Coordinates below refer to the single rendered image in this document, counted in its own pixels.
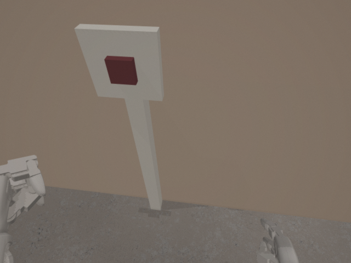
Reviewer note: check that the panel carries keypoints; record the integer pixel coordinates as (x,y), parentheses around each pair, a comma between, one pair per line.
(143,43)

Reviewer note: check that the button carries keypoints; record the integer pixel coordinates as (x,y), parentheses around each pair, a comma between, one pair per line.
(121,70)

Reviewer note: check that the robot left forearm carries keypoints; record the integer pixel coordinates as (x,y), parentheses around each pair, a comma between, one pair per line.
(6,240)

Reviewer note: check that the robot right hand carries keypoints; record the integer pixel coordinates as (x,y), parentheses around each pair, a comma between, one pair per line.
(282,250)

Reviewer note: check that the robot left hand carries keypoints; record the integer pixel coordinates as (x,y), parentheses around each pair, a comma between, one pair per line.
(23,176)

